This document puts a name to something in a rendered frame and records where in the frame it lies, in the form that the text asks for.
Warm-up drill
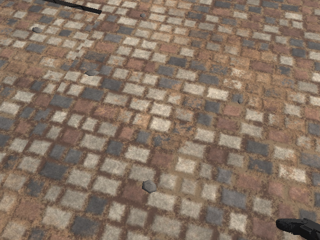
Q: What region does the right robot hand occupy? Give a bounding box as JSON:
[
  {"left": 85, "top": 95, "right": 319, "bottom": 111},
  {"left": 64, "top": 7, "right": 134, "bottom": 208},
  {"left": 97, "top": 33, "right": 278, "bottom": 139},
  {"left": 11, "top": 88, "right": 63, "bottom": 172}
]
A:
[{"left": 276, "top": 218, "right": 320, "bottom": 240}]

